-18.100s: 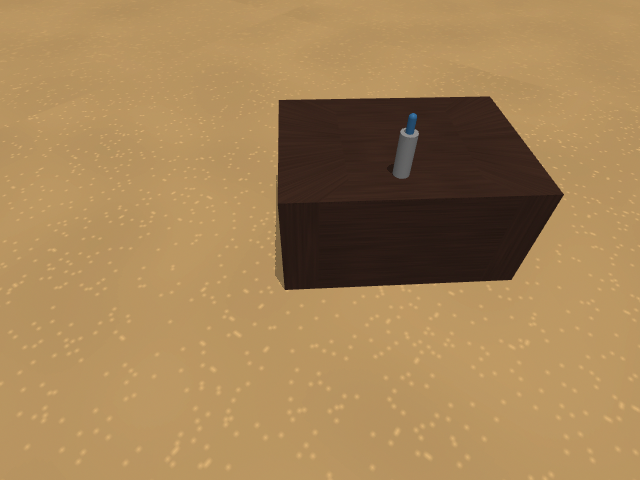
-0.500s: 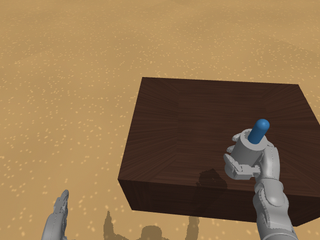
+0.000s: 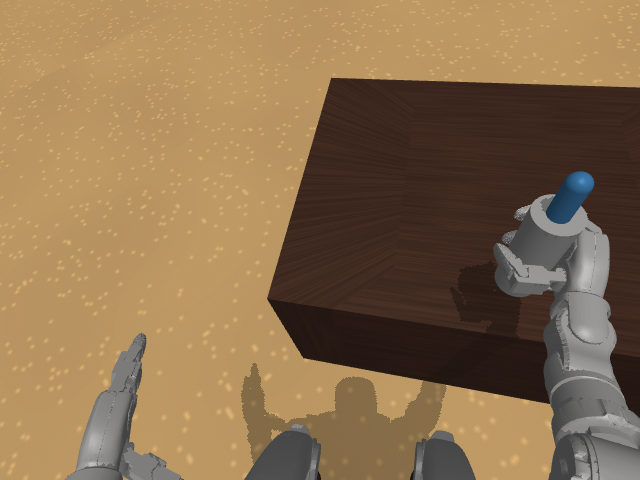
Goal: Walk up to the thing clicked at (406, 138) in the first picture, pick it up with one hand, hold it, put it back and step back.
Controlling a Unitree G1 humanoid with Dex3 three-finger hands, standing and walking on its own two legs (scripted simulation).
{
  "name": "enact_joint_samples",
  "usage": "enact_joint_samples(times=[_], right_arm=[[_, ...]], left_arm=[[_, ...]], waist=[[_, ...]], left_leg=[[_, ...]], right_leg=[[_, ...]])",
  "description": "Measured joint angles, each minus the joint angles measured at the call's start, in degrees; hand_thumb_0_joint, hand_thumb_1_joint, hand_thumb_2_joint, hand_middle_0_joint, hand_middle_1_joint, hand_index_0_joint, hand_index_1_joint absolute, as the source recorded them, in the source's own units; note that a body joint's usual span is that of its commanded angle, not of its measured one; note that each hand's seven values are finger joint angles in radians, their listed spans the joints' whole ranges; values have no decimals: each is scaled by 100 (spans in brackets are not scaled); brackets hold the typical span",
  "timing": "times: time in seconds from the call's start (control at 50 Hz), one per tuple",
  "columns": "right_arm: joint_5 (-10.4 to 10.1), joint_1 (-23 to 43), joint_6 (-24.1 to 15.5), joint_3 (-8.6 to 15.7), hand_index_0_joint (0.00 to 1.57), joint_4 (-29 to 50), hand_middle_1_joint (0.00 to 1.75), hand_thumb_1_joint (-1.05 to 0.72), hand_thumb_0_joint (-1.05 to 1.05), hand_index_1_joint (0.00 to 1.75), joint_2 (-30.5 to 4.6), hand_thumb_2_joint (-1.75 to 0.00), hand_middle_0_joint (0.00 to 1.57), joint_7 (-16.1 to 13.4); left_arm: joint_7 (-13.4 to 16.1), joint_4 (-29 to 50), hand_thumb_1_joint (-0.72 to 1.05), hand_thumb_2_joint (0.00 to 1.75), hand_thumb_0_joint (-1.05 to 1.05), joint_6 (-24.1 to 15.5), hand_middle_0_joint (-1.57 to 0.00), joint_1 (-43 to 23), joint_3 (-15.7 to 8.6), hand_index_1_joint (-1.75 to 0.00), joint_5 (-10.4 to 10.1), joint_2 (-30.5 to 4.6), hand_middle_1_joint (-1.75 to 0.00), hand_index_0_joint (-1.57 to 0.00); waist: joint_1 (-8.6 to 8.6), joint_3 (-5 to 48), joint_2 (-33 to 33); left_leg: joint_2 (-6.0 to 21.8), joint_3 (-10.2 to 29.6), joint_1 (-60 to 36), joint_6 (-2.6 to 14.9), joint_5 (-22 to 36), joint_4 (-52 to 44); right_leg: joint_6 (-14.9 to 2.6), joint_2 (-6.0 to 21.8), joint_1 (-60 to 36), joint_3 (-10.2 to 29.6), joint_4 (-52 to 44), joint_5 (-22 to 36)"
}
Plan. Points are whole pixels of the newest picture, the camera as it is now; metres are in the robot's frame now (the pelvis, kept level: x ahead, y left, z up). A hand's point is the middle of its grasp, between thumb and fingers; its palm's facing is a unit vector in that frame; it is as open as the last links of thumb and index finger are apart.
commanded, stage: crouch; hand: right
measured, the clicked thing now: (543, 237) +0.43 -0.20 +0.02
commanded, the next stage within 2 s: lower in 0.58 s
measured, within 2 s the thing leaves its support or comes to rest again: neither
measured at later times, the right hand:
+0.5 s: hand (517, 242) +0.47 -0.20 -0.06, palm faces +0.21 +0.98 +0.01, open 7.8 cm
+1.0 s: hand (507, 248) +0.48 -0.20 -0.10, palm faces +0.19 +0.98 +0.02, open 7.8 cm
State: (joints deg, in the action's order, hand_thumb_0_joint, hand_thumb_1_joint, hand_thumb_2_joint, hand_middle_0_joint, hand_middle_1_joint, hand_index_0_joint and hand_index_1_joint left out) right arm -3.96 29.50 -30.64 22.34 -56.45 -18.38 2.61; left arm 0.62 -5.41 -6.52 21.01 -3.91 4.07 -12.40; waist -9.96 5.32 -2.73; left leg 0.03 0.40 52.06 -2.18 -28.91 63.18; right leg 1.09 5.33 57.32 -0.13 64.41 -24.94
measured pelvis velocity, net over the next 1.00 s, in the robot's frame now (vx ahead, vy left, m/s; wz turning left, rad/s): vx -0.01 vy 0.00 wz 0.03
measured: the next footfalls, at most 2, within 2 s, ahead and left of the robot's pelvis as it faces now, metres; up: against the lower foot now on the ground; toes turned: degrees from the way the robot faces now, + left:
none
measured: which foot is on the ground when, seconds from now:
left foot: down 0.00-1.00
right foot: down 0.00-1.00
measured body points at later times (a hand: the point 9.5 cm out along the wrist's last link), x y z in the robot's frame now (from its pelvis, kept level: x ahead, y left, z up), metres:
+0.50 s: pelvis +0.00 +0.00 -0.03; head +0.14 -0.06 +0.39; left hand +0.17 +0.27 +0.01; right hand +0.45 -0.25 -0.06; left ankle +0.01 +0.15 -0.65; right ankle +0.05 -0.13 -0.65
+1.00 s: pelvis -0.01 +0.00 -0.06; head +0.16 -0.07 +0.35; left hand +0.16 +0.26 +0.00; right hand +0.47 -0.25 -0.10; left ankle +0.01 +0.15 -0.65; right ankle +0.05 -0.13 -0.65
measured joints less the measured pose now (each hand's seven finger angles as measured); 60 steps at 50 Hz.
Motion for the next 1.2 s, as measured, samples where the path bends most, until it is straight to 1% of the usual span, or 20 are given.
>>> enact_joint_samples(times=[0.1, 0.22, 0.28, 0.42, 0.52, 0.6, 0.74, 0.82, 0.9, 1.0, 1.06, 1.14, 1.2], right_arm=[[75, 257, -87, 164, 87, -280, 112, 18, -1, 113, -126, -117, 81, -60], [203, 368, -174, 326, 87, -478, 112, 18, -1, 113, -230, -117, 81, -132], [233, 408, -223, 377, 87, -557, 112, 18, -1, 113, -279, -117, 81, -149], [331, 470, -246, 496, 87, -630, 112, 18, -1, 113, -424, -117, 81, -138], [357, 576, -254, 583, 87, -712, 112, 18, -1, 113, -537, -117, 81, -155], [396, 652, -276, 624, 87, -768, 112, 18, -1, 113, -653, -117, 81, -111], [420, 769, -249, 735, 87, -900, 111, 18, -1, 113, -787, -117, 81, -5], [416, 870, -319, 801, 87, -1093, 111, 18, -1, 113, -856, -117, 81, 33], [491, 921, -383, 936, 87, -1205, 111, 18, -1, 112, -962, -117, 81, 59], [526, 929, -405, 1036, 87, -1159, 111, 18, -1, 112, -1077, -117, 81, 47], [540, 920, -420, 1052, 87, -1110, 111, 18, -1, 112, -1135, -117, 81, 36], [602, 914, -407, 1061, 87, -1040, 111, 18, -1, 112, -1207, -117, 81, 55], [589, 915, -393, 1038, 87, -1040, 111, 18, -1, 112, -1251, -117, 81, 59]], left_arm=[[-74, 334, -51, 5, -1, 129, -6, 135, -8, -5, 71, -76, -7, -7], [-170, 690, -50, 4, -1, 280, -6, 178, -35, -5, 139, -149, -7, -8], [-198, 803, -50, 4, -1, 322, -6, 174, -56, -5, 153, -171, -7, -8], [-273, 1116, -50, 4, -1, 409, -6, 186, -20, -5, 176, -190, -6, -7], [-316, 1154, -49, 4, -1, 468, -6, 189, -36, -4, 196, -220, -6, -7], [-325, 1211, -49, 4, -1, 547, -6, 160, -28, -4, 205, -233, -6, -7], [-341, 1375, -50, 4, -1, 592, -6, 147, 29, -4, 198, -243, -6, -7], [-352, 1486, -50, 4, -1, 604, -5, 160, 66, -4, 200, -233, -6, -7], [-388, 1713, -51, 4, -1, 575, -6, 190, 134, -4, 224, -236, -5, -7], [-407, 1839, -51, 5, -1, 553, -6, 211, 44, -4, 240, -311, -5, -7], [-396, 1923, -52, 5, -1, 545, -6, 234, -26, -4, 254, -358, -5, -6], [-388, 2023, -52, 5, -1, 569, -6, 242, -18, -5, 262, -369, -5, -6], [-395, 2108, -52, 5, -1, 536, -6, 253, -15, -5, 257, -386, -5, -6]], waist=[[-124, 101, 31], [-257, 190, 65], [-314, 215, 78], [-422, 231, 92], [-488, 271, 101], [-541, 284, 119], [-625, 310, 165], [-661, 299, 185], [-745, 312, 174], [-844, 320, 132], [-889, 313, 96], [-946, 321, 51], [-978, 326, 45]], left_leg=[[-23, -1, 342, -22, -85, 229], [-49, -23, 603, -37, -190, 448], [-58, -49, 716, -34, -233, 538], [-100, -119, 914, -17, -309, 700], [-121, -172, 1067, 1, -351, 805], [-136, -198, 1182, 10, -378, 890], [-158, -237, 1333, 22, -396, 982], [-171, -260, 1452, 22, -403, 1056], [-185, -270, 1668, 25, -444, 1231], [-202, -280, 1968, 27, -503, 1479], [-217, -291, 2102, 25, -525, 1589], [-231, -313, 2246, 31, -549, 1707], [-236, -336, 2311, 37, -567, 1770]], right_leg=[[-21, 23, 373, 23, 287, -115], [-32, 47, 673, 66, 566, -245], [-30, 53, 809, 102, 678, -290], [-10, 86, 1051, 193, 887, -373], [10, 98, 1235, 260, 1015, -412], [21, 108, 1364, 296, 1111, -439], [32, 121, 1537, 349, 1222, -457], [29, 128, 1670, 383, 1310, -466], [34, 138, 1891, 411, 1483, -501], [38, 148, 2198, 445, 1732, -556], [40, 158, 2340, 470, 1851, -581], [50, 166, 2496, 507, 1977, -603], [59, 165, 2575, 537, 2049, -617]])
